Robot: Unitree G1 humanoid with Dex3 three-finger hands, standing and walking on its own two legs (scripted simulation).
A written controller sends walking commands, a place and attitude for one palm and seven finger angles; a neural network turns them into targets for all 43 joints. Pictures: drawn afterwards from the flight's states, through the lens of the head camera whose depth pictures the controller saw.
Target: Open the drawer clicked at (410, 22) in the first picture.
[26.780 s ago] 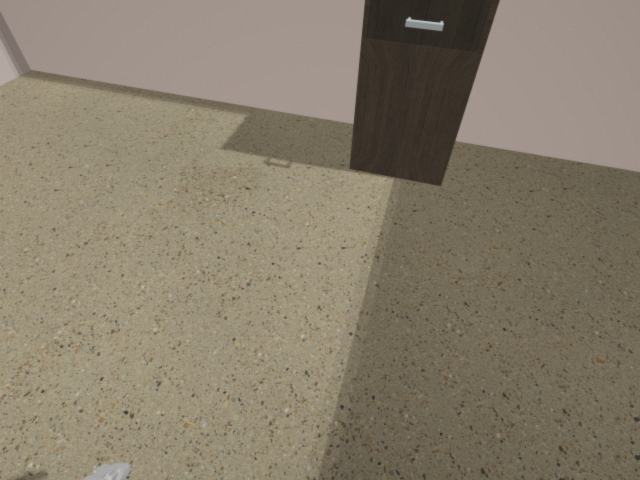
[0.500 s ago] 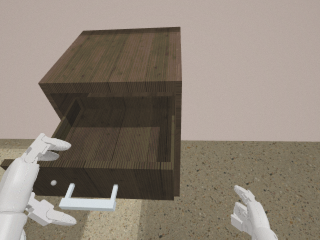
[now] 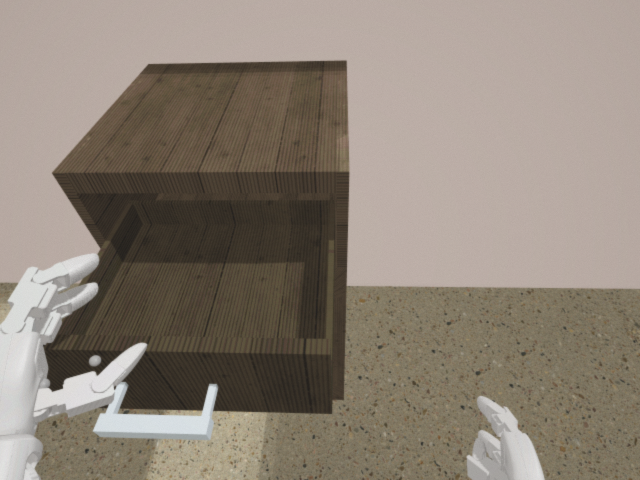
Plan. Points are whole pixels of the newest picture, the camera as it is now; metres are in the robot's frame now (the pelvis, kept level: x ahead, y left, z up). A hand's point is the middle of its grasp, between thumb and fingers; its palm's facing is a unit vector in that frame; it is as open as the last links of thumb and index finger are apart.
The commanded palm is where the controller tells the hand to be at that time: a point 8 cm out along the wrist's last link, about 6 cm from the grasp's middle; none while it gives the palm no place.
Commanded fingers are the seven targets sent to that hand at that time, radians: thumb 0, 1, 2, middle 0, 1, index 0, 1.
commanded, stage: draw the hand back to the body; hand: left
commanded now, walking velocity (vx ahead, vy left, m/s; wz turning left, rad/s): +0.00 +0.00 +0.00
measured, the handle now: (160, 409) +0.20 +0.24 -0.02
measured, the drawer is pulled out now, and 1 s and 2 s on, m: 0.29 0.29 0.29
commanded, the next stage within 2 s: step back with the hand held close in 0.40 s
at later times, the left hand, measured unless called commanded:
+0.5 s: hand (89, 365) +0.18 +0.23 +0.15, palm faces +0.40 -0.83 -0.39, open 7.5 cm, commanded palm +0.12 +0.27 +0.18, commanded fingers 0.00 0.90 0.90 -0.20 -0.30 -0.20 -0.30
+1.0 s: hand (36, 405) +0.14 +0.26 +0.16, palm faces +0.30 -0.80 -0.51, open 7.4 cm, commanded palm +0.07 +0.30 +0.18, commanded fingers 0.00 0.90 0.90 -0.20 -0.30 -0.20 -0.30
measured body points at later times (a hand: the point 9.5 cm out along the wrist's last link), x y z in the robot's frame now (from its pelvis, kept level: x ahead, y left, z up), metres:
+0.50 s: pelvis +0.00 -0.01 +0.00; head -0.02 -0.03 +0.45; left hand +0.15 +0.27 +0.18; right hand +0.20 -0.22 -0.08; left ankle -0.03 +0.13 -0.74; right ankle -0.04 -0.10 -0.74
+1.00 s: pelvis -0.06 +0.02 +0.00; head -0.02 +0.03 +0.44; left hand +0.11 +0.30 +0.19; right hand +0.13 -0.22 -0.08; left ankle -0.03 +0.13 -0.74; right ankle -0.04 -0.10 -0.74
